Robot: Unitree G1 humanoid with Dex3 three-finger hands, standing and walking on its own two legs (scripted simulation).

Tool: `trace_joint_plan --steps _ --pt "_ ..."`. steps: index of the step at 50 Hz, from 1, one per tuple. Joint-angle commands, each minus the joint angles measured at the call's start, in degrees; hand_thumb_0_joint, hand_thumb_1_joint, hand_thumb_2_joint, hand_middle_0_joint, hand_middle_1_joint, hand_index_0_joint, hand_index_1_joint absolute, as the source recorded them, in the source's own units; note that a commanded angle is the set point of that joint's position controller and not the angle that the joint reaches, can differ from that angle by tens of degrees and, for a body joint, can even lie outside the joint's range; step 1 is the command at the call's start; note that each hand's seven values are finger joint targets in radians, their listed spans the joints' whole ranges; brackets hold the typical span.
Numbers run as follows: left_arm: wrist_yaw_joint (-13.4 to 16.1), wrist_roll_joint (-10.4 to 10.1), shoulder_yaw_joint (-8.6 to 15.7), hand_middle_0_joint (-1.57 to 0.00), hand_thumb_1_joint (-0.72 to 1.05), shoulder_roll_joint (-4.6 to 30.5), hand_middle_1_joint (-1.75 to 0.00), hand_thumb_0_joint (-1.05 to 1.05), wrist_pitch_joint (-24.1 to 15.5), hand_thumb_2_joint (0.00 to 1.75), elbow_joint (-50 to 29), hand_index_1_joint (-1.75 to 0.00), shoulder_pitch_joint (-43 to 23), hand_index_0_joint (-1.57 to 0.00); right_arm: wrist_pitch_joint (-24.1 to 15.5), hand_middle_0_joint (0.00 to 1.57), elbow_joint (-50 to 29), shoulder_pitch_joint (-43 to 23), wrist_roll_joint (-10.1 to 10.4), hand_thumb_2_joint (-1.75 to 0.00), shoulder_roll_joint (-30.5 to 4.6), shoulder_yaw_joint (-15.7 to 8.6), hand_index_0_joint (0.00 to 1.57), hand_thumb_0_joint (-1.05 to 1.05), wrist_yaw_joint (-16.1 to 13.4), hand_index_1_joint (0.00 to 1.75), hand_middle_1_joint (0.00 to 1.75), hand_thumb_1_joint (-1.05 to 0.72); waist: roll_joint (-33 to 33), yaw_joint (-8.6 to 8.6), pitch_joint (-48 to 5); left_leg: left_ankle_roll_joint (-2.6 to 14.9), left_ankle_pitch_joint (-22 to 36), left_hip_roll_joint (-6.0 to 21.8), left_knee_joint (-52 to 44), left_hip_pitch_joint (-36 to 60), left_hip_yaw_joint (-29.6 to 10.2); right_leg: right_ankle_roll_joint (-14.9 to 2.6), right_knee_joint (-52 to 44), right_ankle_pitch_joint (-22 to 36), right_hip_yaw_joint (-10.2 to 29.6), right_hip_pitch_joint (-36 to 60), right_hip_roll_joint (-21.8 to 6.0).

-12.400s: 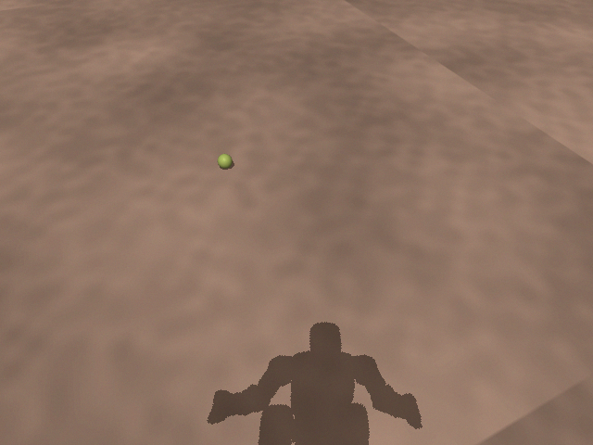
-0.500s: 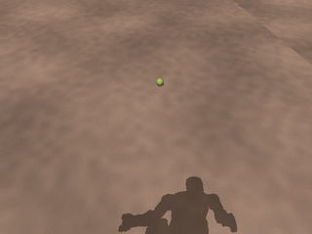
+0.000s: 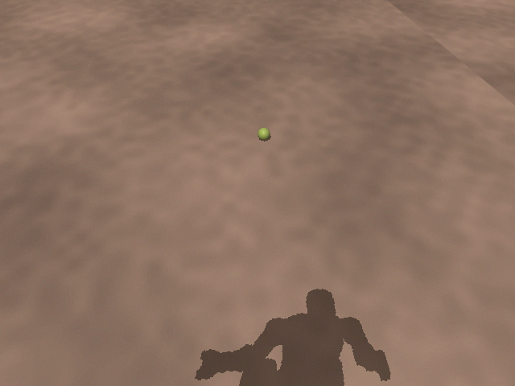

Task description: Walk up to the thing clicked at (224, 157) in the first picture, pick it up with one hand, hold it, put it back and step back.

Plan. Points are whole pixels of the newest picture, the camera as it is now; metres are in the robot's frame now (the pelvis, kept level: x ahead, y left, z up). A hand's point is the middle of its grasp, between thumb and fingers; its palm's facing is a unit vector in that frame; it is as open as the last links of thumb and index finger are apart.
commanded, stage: stand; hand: left
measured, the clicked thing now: (263, 133) +1.61 -0.05 -0.74
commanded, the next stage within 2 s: walk up in 0.78 s
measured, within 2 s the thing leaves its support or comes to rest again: neither
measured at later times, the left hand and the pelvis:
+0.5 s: hand out of the picture +0.08 +0.25 -0.15, palm faces -0.03 -0.94 -0.35, open 7.4 cm; pelvis +0.00 +0.00 +0.00, yaw +0 degrees
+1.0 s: hand out of the picture +0.12 +0.28 -0.14, palm faces -0.24 -0.87 -0.43, open 7.4 cm; pelvis +0.02 +0.00 -0.01, yaw -13 degrees
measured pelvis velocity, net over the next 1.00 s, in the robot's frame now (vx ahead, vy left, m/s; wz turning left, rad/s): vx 0.02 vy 0.00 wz -0.22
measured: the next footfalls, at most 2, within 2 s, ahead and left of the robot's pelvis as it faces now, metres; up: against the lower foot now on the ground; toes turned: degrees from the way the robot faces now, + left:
left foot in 1.52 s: +0.53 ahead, +0.06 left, +0.00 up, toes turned -31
right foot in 1.94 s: +0.57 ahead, -0.12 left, +0.00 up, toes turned -58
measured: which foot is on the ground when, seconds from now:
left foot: down 0.00-1.00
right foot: down 0.00-1.00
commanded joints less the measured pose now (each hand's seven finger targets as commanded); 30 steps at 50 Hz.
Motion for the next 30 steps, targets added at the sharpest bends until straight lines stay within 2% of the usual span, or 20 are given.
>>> trace_joint_plan --steps 1,4,8,14,16,21,30 --pt "1.0 0.1 2.2 -0.2 0.9 12.1 -0.3 0.0 -1.1 0.9 -3.0 -0.3 -1.6 -0.2 -1.0 0.2 -3.2 -1.8 -0.1 -0.9 -12.2 -2.4 0.2 0.0 -1.0 0.3 0.3 -0.9 0.5 0.35 -3.5 2.39 6.4 5.9 -3.2 -0.1 -4.1 -2.79 -2.9 8.7 3.3 0.8 -5.2" --pt "1.0 0.0 2.2 -0.2 0.9 12.1 -0.3 0.0 -1.0 0.9 -2.9 -0.3 -1.7 -0.2 -1.0 0.2 -3.3 -2.0 -0.2 -0.9 -12.2 -2.3 0.2 0.0 -1.0 0.3 0.3 -0.9 0.6 0.47 -2.4 2.17 5.1 5.6 -3.6 -0.7 -4.1 -2.84 -3.2 7.0 3.4 -0.1 -5.1" --pt "1.1 0.1 2.2 -0.2 0.9 12.2 -0.3 0.0 -1.3 0.9 -3.2 -0.3 -1.8 -0.2 -1.0 0.2 -3.6 -2.1 0.0 -0.9 -12.4 -2.6 0.2 0.0 -0.9 0.3 0.3 -0.9 0.0 0.19 -5.1 2.47 8.7 6.0 -2.3 1.4 -3.9 -3.02 -2.7 11.1 3.3 1.0 -5.5" --pt "1.2 0.0 2.3 -0.2 0.9 12.3 -0.3 0.0 -1.4 0.9 -3.3 -0.3 -1.9 -0.2 -1.0 0.2 -3.5 -2.1 0.0 -0.9 -12.1 -2.4 0.2 0.0 -1.0 0.3 0.3 -0.9 -0.2 0.27 -4.7 2.46 9.5 6.1 -2.2 1.4 -3.8 -2.82 -2.6 12.2 3.2 1.3 -5.6" --pt "1.2 0.1 2.3 -0.2 0.9 12.2 -0.3 0.0 -1.2 0.9 -3.1 -0.3 -1.7 -0.2 -0.9 0.2 -3.7 -2.3 -0.1 -0.9 -12.1 -2.4 0.2 0.0 -1.0 0.3 0.3 -0.9 0.2 0.21 -4.1 2.53 7.8 6.0 -2.5 0.8 -3.7 -2.83 -3.1 11.2 3.4 0.9 -5.5" --pt "1.1 0.1 2.4 -0.2 0.9 12.2 -0.3 0.0 -1.3 0.9 -3.3 -0.3 -1.7 -0.2 -1.0 0.2 -3.8 -2.4 -0.1 -0.9 -12.2 -2.4 0.2 0.0 -1.0 0.3 0.3 -0.9 0.5 0.28 -4.3 2.47 7.8 5.9 -2.6 0.7 -3.7 -2.79 -3.0 11.2 3.3 1.1 -5.6" --pt "1.1 0.1 2.4 -0.2 0.9 12.3 -0.3 0.0 -1.1 0.9 -3.1 -0.3 -1.8 -0.2 -1.0 0.2 -3.4 -2.0 -0.2 -0.9 -12.2 -2.4 0.2 0.0 -1.0 0.3 0.3 -0.9 0.8 0.35 -2.8 2.34 4.2 5.8 -3.7 -0.3 -4.0 -2.8 -3.7 6.9 3.4 0.3 -5.2"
